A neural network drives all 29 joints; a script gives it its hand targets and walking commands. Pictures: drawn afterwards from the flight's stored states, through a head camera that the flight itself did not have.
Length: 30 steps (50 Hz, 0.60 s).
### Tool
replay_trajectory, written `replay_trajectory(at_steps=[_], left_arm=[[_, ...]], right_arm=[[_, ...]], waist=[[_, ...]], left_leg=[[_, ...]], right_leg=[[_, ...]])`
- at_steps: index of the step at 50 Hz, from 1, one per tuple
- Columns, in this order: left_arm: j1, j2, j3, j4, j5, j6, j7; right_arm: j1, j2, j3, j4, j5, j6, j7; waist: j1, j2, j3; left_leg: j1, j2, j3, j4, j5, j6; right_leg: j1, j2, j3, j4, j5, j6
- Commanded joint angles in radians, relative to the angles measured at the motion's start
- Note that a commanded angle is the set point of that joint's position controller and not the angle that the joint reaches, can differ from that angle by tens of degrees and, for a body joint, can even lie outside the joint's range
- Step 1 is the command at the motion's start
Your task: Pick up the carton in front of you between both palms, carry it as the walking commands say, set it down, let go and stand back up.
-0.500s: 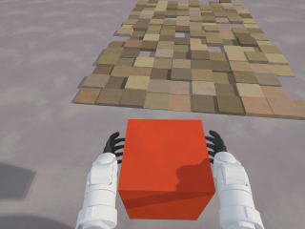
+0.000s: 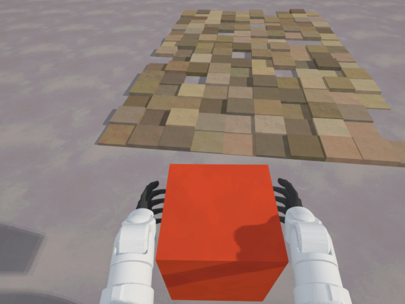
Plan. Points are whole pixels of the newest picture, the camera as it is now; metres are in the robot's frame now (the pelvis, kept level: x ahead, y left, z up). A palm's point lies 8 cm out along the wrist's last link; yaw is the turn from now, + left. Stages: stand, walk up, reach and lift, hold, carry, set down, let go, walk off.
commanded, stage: hold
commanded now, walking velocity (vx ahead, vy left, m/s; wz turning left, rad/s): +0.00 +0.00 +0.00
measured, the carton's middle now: (217, 235) +0.28 +0.00 -0.04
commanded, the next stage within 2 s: carry in 0.46 s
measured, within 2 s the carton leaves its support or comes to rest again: neither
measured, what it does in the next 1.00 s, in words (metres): walks ahead: left foot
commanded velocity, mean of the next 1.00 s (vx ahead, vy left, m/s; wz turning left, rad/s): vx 0.29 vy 0.00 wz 0.00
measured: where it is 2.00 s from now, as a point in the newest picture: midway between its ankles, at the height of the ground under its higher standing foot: (224, 216)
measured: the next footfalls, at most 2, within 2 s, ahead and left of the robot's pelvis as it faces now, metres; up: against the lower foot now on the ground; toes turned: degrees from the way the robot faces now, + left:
left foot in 0.84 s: +0.14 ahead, +0.09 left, +0.00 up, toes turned +8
right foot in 1.18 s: +0.40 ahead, -0.15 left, +0.00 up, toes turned -12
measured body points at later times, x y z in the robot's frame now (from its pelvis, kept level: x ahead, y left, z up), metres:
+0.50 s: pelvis -0.01 +0.00 +0.00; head -0.06 +0.00 +0.44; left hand +0.29 +0.15 +0.04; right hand +0.29 -0.15 +0.05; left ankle +0.01 +0.13 -0.74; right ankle +0.00 -0.13 -0.74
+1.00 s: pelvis +0.15 -0.01 +0.00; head +0.12 -0.01 +0.45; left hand +0.41 +0.14 +0.08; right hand +0.40 -0.17 +0.08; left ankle +0.10 +0.09 -0.75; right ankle +0.10 -0.12 -0.69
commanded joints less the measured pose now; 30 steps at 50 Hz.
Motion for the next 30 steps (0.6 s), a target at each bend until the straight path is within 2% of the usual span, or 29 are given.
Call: replay_trajectory(at_steps=[1,5,11,22,23,24,25,26,29,30], left_arm=[[-0.497,-0.93,-0.56,-0.075,-0.263,-0.033,-0.239],[-0.485,-0.922,-0.607,-0.147,-0.292,0.0,-0.232],[-0.487,-0.878,-0.538,-0.089,-0.25,0.036,-0.232],[-0.587,-0.91,-0.543,-0.068,-0.257,0.023,-0.241],[-0.587,-0.896,-0.539,-0.066,-0.261,0.026,-0.24],[-0.597,-0.901,-0.546,-0.088,-0.269,0.026,-0.237],[-0.602,-0.902,-0.565,-0.115,-0.279,0.029,-0.234],[-0.612,-0.906,-0.586,-0.145,-0.292,0.033,-0.23],[-0.603,-0.908,-0.66,-0.224,-0.341,0.061,-0.215],[-0.597,-0.91,-0.69,-0.26,-0.362,0.077,-0.209]], right_arm=[[-0.436,0.947,0.557,-0.03,0.249,-0.009,0.236],[-0.422,0.939,0.605,-0.101,0.28,0.025,0.227],[-0.429,0.898,0.535,-0.044,0.24,0.058,0.228],[-0.528,0.926,0.538,-0.023,0.243,0.045,0.239],[-0.536,0.92,0.546,-0.033,0.249,0.048,0.238],[-0.524,0.914,0.549,-0.046,0.256,0.051,0.234],[-0.522,0.915,0.564,-0.07,0.265,0.055,0.228],[-0.533,0.914,0.58,-0.099,0.274,0.058,0.221],[-0.503,0.914,0.643,-0.182,0.31,0.088,0.195],[-0.486,0.91,0.67,-0.223,0.323,0.105,0.184]], waist=[[0.0,0.003,-0.242],[-0.001,0.001,-0.267],[0.0,0.002,-0.13],[0.0,0.005,-0.178],[0.0,0.029,-0.2],[-0.002,0.036,-0.218],[-0.004,0.04,-0.194],[-0.005,0.057,-0.177],[-0.005,0.14,-0.262],[-0.006,0.151,-0.286]], left_leg=[[0.092,-0.062,0.064,-0.034,0.229,-0.01],[0.119,-0.062,0.061,-0.044,0.274,-0.012],[0.074,-0.056,0.073,-0.07,0.106,-0.007],[0.075,-0.053,0.074,-0.054,0.057,-0.004],[-0.041,0.113,0.029,0.013,-0.118,0.013],[-0.082,0.108,-0.01,-0.022,-0.333,0.019],[-0.138,0.105,-0.021,-0.04,-0.518,0.028],[-0.161,0.119,-0.036,-0.045,-0.582,0.036],[-0.117,0.197,-0.093,-0.061,-0.455,0.079],[-0.12,0.214,-0.097,-0.06,-0.468,0.092]], right_leg=[[0.038,0.061,-0.068,-0.045,0.245,0.016],[0.072,0.06,-0.063,-0.055,0.295,0.019],[0.018,0.054,-0.073,-0.083,0.122,0.009],[0.011,0.052,-0.078,-0.066,0.072,0.004],[-0.104,-0.099,-0.034,0.018,-0.101,-0.007],[-0.131,-0.083,-0.021,0.011,-0.293,-0.015],[-0.184,-0.068,-0.033,0.019,-0.452,-0.017],[-0.225,-0.059,-0.055,0.055,-0.483,-0.015],[-0.24,-0.02,-0.177,0.211,-0.205,-0.005],[-0.23,-0.015,-0.2,0.186,-0.202,-0.007]])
